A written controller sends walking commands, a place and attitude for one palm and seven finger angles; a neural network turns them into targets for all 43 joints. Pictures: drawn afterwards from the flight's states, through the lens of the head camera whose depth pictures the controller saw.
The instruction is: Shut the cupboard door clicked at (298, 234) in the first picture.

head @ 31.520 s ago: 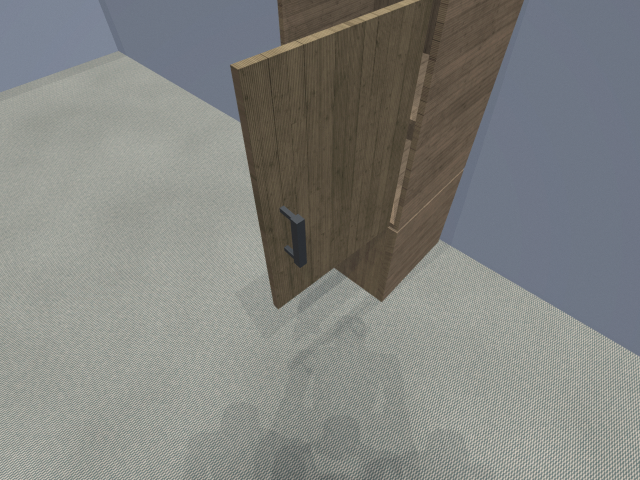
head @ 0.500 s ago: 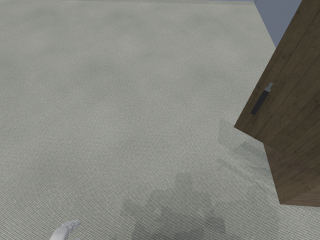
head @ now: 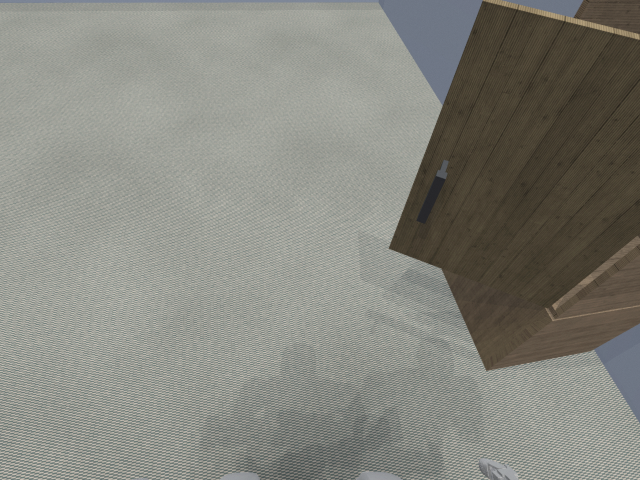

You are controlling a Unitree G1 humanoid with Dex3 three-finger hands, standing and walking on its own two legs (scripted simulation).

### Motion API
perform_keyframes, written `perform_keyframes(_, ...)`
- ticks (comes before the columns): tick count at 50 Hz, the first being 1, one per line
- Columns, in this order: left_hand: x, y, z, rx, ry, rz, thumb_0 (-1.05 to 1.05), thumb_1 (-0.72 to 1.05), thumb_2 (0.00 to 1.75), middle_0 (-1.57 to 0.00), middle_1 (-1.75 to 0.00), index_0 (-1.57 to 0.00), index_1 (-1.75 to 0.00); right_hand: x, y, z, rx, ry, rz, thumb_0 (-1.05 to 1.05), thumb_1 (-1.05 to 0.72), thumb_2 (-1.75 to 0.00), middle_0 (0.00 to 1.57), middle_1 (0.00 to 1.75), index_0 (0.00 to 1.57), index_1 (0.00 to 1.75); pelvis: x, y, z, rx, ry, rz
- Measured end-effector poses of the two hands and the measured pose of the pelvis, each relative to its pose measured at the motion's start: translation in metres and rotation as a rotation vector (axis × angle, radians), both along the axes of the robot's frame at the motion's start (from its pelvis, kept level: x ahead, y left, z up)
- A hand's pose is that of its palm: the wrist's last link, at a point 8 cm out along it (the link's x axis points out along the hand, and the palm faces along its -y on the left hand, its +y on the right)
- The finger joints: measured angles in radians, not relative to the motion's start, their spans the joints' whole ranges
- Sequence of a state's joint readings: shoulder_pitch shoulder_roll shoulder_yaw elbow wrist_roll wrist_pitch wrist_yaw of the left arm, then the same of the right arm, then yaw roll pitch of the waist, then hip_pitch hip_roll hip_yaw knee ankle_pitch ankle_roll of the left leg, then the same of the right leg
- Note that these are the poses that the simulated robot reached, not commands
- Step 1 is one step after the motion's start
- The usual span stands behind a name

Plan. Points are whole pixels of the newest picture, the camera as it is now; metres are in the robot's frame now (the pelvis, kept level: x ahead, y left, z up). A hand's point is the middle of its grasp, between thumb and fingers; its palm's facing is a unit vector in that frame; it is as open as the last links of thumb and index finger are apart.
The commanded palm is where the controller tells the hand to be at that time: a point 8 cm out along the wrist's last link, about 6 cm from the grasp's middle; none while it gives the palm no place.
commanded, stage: turn to face it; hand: left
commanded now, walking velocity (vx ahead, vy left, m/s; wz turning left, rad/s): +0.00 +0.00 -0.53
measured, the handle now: (433, 192) +0.65 -0.18 -0.08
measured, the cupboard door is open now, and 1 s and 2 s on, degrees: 56 56 56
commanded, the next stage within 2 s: take the last steps up to it in 0.50 s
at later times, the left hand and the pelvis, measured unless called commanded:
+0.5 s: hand (238, 471) +0.15 +0.12 -0.14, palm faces -0.22 -0.94 -0.24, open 7.4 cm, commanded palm none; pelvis +0.02 -0.05 +0.01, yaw -13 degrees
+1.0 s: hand (253, 433) +0.19 +0.11 -0.16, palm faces -0.37 -0.91 -0.18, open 7.4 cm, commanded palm none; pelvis +0.06 -0.06 +0.02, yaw -22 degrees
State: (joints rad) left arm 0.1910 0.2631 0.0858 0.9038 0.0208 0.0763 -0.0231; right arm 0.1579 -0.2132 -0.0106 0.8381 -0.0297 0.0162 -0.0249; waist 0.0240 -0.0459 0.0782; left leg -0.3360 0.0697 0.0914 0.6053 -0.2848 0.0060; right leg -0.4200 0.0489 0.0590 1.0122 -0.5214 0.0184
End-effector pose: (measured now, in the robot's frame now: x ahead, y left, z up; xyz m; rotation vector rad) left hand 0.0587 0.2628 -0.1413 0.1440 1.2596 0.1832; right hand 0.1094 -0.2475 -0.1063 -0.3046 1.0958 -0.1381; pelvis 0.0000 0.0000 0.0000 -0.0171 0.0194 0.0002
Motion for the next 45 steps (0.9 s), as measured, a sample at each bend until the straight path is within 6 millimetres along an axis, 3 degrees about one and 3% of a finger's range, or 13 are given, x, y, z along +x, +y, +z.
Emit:
perform_keyframes(4,0.022,0.004,0.011,0.010,-0.006,-0.054,0.01,0.91,0.90,-0.20,-0.30,-0.20,-0.30,-0.026,-0.001,0.002,0.010,0.044,-0.058,0.00,-0.91,-0.90,0.20,0.30,0.20,0.30,0.002,-0.001,0.008,-0.012,0.001,-0.051)
perform_keyframes(8,0.048,-0.006,0.020,0.027,-0.017,-0.122,0.01,0.91,0.90,-0.20,-0.30,-0.20,-0.30,-0.056,-0.012,-0.004,0.029,0.093,-0.139,0.00,-0.91,-0.90,0.20,0.30,0.20,0.30,0.004,-0.007,0.010,-0.016,0.004,-0.098)
perform_keyframes(14,0.090,-0.045,0.025,0.064,-0.089,-0.240,0.01,0.91,0.90,-0.20,-0.30,-0.20,-0.30,-0.106,-0.044,-0.032,0.073,0.176,-0.266,0.00,-0.90,-0.90,0.20,0.30,0.20,0.30,0.008,-0.033,-0.003,0.017,0.005,-0.154)
perform_keyframes(17,0.099,-0.067,0.029,0.075,-0.111,-0.276,0.01,0.91,0.90,-0.20,-0.30,-0.20,-0.30,-0.122,-0.060,-0.042,0.075,0.222,-0.319,0.01,-0.91,-0.90,0.20,0.30,0.20,0.29,0.009,-0.040,-0.005,0.012,0.001,-0.171)
perform_keyframes(21,0.095,-0.087,0.033,0.061,-0.091,-0.294,0.01,0.91,0.90,-0.20,-0.30,-0.20,-0.30,-0.123,-0.068,-0.035,0.075,0.217,-0.356,0.01,-0.91,-0.90,0.20,0.29,0.20,0.29,0.012,-0.046,0.004,0.025,-0.004,-0.202)
perform_keyframes(26,0.089,-0.100,0.027,0.023,-0.054,-0.302,0.01,0.90,0.90,-0.21,-0.30,-0.20,-0.30,-0.110,-0.066,-0.024,0.081,0.170,-0.371,0.01,-0.91,-0.90,0.20,0.29,0.19,0.29,0.018,-0.050,0.009,0.026,-0.006,-0.226)
perform_keyframes(30,0.086,-0.099,0.016,-0.008,-0.030,-0.293,0.01,0.90,0.90,-0.21,-0.30,-0.20,-0.30,-0.094,-0.057,-0.018,0.076,0.138,-0.371,0.01,-0.91,-0.90,0.20,0.29,0.19,0.29,0.025,-0.046,0.008,0.016,-0.010,-0.245)
perform_keyframes(35,0.087,-0.083,-0.006,-0.038,0.013,-0.277,0.01,0.90,0.90,-0.21,-0.30,-0.20,-0.30,-0.077,-0.041,-0.016,0.045,0.086,-0.362,0.01,-0.91,-0.90,0.20,0.29,0.20,0.29,0.037,-0.034,-0.002,-0.007,-0.013,-0.269)
perform_keyframes(39,0.093,-0.076,-0.005,-0.042,0.063,-0.317,0.01,0.91,0.90,-0.21,-0.30,-0.20,-0.30,-0.085,-0.030,-0.006,0.039,0.085,-0.384,0.00,-0.91,-0.90,0.20,0.30,0.20,0.29,0.043,-0.033,0.005,-0.012,-0.013,-0.309)
perform_keyframes(45,0.118,-0.081,0.010,-0.037,0.063,-0.366,0.01,0.91,0.90,-0.20,-0.30,-0.20,-0.30,-0.119,-0.026,0.003,0.052,0.169,-0.458,0.00,-0.91,-0.90,0.20,0.30,0.20,0.30,0.054,-0.043,0.017,-0.023,0.002,-0.348)
